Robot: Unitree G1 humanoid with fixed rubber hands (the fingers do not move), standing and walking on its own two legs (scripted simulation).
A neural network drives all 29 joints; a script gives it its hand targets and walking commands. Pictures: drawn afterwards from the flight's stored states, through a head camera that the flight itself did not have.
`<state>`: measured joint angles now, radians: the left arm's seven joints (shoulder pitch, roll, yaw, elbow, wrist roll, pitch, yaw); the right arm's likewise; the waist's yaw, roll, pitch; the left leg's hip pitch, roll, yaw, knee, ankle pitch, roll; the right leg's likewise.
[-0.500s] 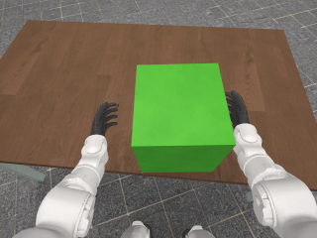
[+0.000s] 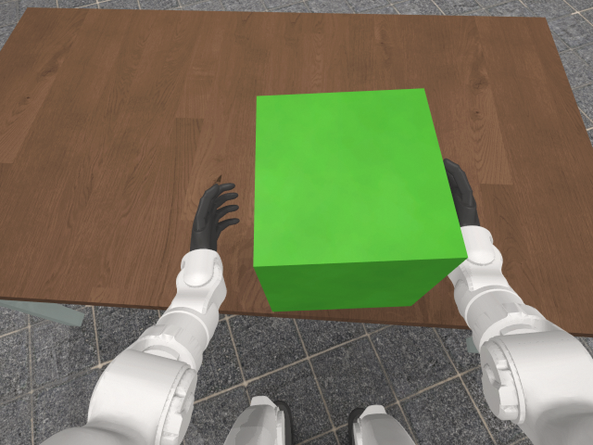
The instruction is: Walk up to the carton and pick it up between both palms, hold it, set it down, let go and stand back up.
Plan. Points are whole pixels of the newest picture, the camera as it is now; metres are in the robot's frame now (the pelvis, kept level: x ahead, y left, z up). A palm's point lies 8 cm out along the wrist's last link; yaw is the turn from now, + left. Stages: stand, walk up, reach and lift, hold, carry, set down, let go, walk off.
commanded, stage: reach and lift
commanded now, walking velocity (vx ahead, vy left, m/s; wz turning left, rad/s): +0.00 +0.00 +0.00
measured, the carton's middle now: (341, 210) +0.44 -0.04 -0.04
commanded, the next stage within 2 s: none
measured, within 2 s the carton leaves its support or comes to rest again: leaves its support in 1.90 s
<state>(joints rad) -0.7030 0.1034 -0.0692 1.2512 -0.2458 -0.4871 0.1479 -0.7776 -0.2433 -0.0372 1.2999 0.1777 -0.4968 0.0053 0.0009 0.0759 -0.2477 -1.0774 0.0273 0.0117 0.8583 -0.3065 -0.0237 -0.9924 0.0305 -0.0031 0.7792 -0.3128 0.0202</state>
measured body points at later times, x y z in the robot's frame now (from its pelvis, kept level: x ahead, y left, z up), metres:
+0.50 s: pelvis +0.00 -0.01 +0.00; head +0.13 -0.03 +0.42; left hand +0.40 +0.12 -0.04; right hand +0.43 -0.20 -0.02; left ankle +0.03 +0.09 -0.69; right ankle +0.01 -0.14 -0.69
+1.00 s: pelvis +0.00 -0.02 -0.01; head +0.13 -0.03 +0.42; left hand +0.40 +0.12 -0.04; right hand +0.43 -0.20 -0.02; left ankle +0.03 +0.09 -0.69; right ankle +0.01 -0.14 -0.69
